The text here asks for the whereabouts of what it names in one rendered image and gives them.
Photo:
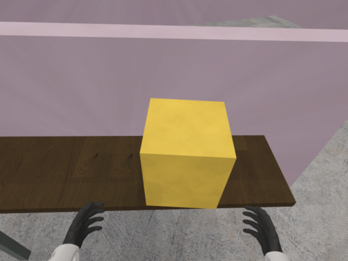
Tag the carton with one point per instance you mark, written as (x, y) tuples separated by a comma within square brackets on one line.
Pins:
[(187, 153)]

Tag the robot left hand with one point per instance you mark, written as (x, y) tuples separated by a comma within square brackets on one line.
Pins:
[(79, 230)]

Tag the table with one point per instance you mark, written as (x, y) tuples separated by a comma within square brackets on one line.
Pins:
[(45, 174)]

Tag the robot right hand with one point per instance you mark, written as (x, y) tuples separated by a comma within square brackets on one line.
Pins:
[(266, 235)]

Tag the left robot forearm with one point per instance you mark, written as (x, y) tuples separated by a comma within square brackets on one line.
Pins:
[(66, 252)]

